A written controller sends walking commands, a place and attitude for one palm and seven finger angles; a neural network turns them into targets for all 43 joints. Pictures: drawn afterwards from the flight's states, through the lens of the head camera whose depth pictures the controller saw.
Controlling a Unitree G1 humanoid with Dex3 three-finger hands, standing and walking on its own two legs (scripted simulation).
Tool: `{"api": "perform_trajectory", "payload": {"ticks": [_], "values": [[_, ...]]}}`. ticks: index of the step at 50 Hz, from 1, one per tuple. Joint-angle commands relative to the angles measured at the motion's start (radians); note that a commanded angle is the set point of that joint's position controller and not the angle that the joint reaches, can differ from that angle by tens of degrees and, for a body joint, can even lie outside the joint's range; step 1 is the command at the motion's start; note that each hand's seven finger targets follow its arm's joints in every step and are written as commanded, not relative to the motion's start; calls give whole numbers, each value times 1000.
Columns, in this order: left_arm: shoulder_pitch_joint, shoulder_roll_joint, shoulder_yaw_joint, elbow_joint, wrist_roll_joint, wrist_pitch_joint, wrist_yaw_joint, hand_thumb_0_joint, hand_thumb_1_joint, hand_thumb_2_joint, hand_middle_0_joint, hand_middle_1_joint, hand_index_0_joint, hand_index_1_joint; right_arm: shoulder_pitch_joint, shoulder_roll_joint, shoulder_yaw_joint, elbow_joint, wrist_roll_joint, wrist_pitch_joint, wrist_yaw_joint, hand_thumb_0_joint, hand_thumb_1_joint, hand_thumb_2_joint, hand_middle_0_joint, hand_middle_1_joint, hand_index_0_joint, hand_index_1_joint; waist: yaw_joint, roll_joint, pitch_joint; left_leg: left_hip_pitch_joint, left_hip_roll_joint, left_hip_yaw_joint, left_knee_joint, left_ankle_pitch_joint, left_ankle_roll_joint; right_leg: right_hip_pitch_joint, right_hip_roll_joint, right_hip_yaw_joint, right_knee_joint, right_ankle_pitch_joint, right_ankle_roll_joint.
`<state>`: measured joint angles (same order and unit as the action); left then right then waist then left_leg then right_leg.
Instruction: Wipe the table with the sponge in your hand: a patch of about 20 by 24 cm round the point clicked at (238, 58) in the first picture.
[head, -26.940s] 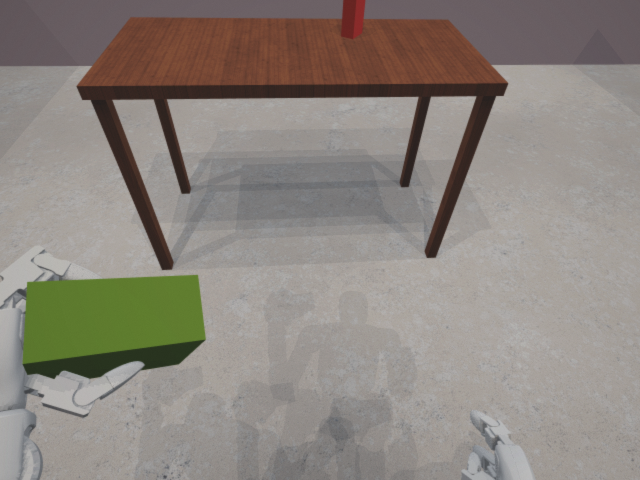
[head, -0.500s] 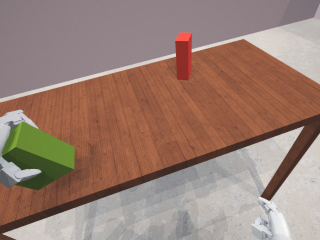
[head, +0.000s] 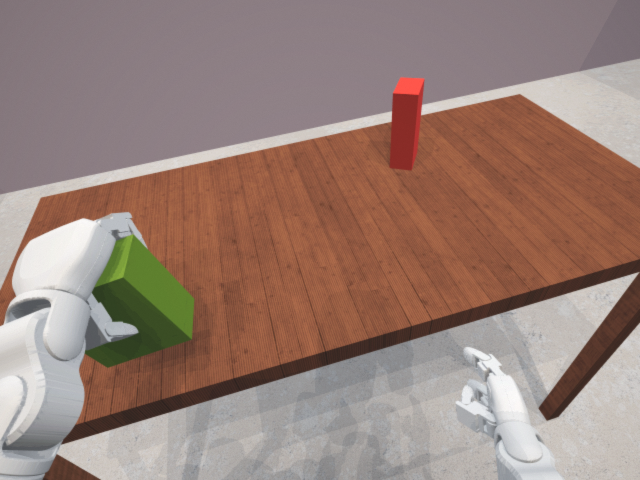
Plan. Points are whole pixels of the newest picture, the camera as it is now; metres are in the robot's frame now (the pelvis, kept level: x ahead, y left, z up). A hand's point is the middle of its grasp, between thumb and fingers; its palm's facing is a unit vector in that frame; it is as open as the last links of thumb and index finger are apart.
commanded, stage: turn the palm down, sponge in hand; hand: left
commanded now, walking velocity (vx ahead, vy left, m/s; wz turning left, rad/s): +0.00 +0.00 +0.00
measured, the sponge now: (131, 315) +0.24 +0.28 +0.11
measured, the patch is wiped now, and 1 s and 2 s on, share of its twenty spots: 0.00 0.00 0.00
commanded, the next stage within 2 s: move the sponge above the wiping area in 0.66 s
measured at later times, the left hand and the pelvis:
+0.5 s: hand (137, 274) +0.25 +0.25 +0.17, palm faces +0.14 -0.09 -0.99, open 10.3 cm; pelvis +0.02 -0.01 +0.00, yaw -1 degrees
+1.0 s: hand (127, 258) +0.26 +0.26 +0.19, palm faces +0.20 +0.00 -0.98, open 10.2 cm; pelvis +0.01 -0.04 +0.00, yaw -2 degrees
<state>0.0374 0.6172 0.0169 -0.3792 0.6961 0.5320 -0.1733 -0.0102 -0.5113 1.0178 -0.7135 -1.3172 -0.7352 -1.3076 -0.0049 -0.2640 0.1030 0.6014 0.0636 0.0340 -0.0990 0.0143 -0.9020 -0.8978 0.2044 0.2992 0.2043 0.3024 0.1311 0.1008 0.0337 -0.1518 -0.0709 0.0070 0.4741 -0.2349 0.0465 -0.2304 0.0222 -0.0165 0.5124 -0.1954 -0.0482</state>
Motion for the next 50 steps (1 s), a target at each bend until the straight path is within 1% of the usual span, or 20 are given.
{"api": "perform_trajectory", "payload": {"ticks": [1,3,4,8,14,20,23,24,27,28,29,34,37,38,39,43,44,47,48,50], "values": [[-355,371,247,-288,137,-105,82,0,100,1300,-1200,-1600,-1200,-1600,-247,-81,-38,-169,-34,-67,-7,0,-900,-900,200,300,200,300,22,67,-274,-44,72,-132,-157,65,-6,216,-5,111,-50,-21,-27],[-371,423,331,-271,147,-100,124,0,100,1300,-1200,-1600,-1200,-1600,-287,-80,-37,-151,-28,-74,0,0,-900,-900,200,300,200,300,44,75,-272,-61,75,-147,-165,81,-12,250,13,163,-49,-2,-44],[-376,345,272,-227,139,-87,136,0,100,1300,-1200,-1600,-1200,-1600,-274,-71,-36,-139,-34,-68,3,0,-900,-900,200,300,200,300,38,55,-242,-58,70,-133,-158,119,-17,230,-2,132,-66,16,-46],[-298,263,236,-84,87,-5,136,0,100,1300,-1200,-1600,-1200,-1600,-292,-81,-44,-117,-7,-52,19,0,-900,-900,200,300,200,300,27,-18,-138,-44,67,-109,-147,185,-39,148,-5,145,-125,37,-46],[-199,110,70,-115,72,28,67,0,100,1300,-1200,-1600,-1200,-1600,-268,-89,-45,-159,7,-46,24,0,-900,-900,200,300,200,300,-2,-47,-163,-38,66,-77,-133,133,-18,135,-21,86,-135,34,-21],[-302,315,208,-303,161,-22,105,0,100,1300,-1200,-1600,-1200,-1600,-281,-84,-48,-170,-20,-64,12,0,-900,-900,200,300,200,300,24,-8,-339,-2,43,-89,-109,216,-4,245,-24,152,-84,60,-32],[-368,413,285,-297,200,-33,140,0,100,1300,-1200,-1600,-1200,-1600,-308,-83,-47,-148,-29,-68,12,0,-900,-900,200,300,200,300,43,53,-324,8,38,-109,-106,241,-8,253,-10,223,-93,73,-59],[-370,346,233,-244,201,-32,146,0,100,1300,-1200,-1600,-1200,-1600,-277,-77,-47,-140,-36,-66,14,0,-900,-900,200,300,200,300,36,28,-303,0,38,-96,-104,260,-8,252,-22,186,-95,95,-58],[-336,284,189,-111,168,-14,143,0,100,1300,-1200,-1600,-1200,-1600,-258,-80,-53,-115,-17,-48,21,0,-900,-900,200,300,200,300,20,-35,-202,-1,44,-98,-116,240,-19,181,-32,186,-141,78,-44],[-324,278,207,-85,146,3,138,0,100,1300,-1200,-1600,-1200,-1600,-307,-79,-54,-118,-7,-57,20,0,-900,-900,200,300,200,300,23,-56,-168,-5,43,-92,-103,217,-20,160,-22,232,-155,56,-54],[-297,224,159,-54,120,12,121,0,100,1300,-1200,-1600,-1200,-1600,-275,-90,-57,-116,-11,-51,19,0,-900,-900,200,300,200,300,11,-77,-180,-15,49,-77,-96,214,-14,176,-38,189,-150,88,-38],[-219,125,56,-56,76,34,55,0,100,1300,-1200,-1600,-1200,-1600,-285,-89,-51,-144,7,-54,14,0,-900,-900,200,300,200,300,-13,-99,-147,-35,48,-57,-85,139,-8,136,-47,171,-176,4,-9],[-224,211,111,-150,110,10,56,0,100,1300,-1200,-1600,-1200,-1600,-279,-88,-55,-158,-1,-55,11,0,-900,-900,200,300,200,300,1,-83,-235,-30,38,-61,-74,158,-6,188,-55,192,-143,16,-6],[-243,265,159,-199,124,4,67,0,100,1300,-1200,-1600,-1200,-1600,-322,-83,-49,-165,-4,-66,9,0,-900,-900,200,300,200,300,10,-69,-263,-20,35,-61,-62,155,-9,196,-46,240,-145,-18,-17],[-268,287,167,-193,143,-1,73,0,100,1300,-1200,-1600,-1200,-1600,-301,-88,-52,-163,-16,-65,5,0,-900,-900,200,300,200,300,13,-57,-284,-30,32,-57,-56,169,-5,221,-56,219,-132,-9,-17],[-366,426,279,-187,209,-37,125,0,100,1300,-1200,-1600,-1200,-1600,-310,-85,-53,-138,-28,-70,7,0,-900,-900,200,300,200,300,36,14,-289,-16,20,-81,-59,194,-16,224,-45,297,-134,-14,-48],[-375,370,235,-144,210,-39,134,0,100,1300,-1200,-1600,-1200,-1600,-283,-80,-58,-134,-35,-69,6,0,-900,-900,200,300,200,300,32,-5,-287,-26,24,-72,-54,204,-13,236,-54,265,-124,15,-47],[-317,321,221,-43,165,-31,147,0,100,1300,-1200,-1600,-1200,-1600,-266,-83,-67,-109,-18,-58,17,0,-900,-900,200,300,200,300,26,-49,-222,-32,31,-75,-66,186,-22,195,-58,271,-149,22,-36],[-309,323,235,-32,146,-19,143,0,100,1300,-1200,-1600,-1200,-1600,-311,-82,-68,-114,-12,-67,15,0,-900,-900,200,300,200,300,27,-63,-196,-37,29,-71,-53,161,-23,177,-55,316,-169,-31,-41],[-273,269,186,15,108,-9,115,0,100,1300,-1200,-1600,-1200,-1600,-279,-91,-71,-108,-7,-60,12,0,-900,-900,200,300,200,300,6,-98,-167,-58,37,-58,-46,133,-20,158,-75,285,-180,-47,-15]]}}
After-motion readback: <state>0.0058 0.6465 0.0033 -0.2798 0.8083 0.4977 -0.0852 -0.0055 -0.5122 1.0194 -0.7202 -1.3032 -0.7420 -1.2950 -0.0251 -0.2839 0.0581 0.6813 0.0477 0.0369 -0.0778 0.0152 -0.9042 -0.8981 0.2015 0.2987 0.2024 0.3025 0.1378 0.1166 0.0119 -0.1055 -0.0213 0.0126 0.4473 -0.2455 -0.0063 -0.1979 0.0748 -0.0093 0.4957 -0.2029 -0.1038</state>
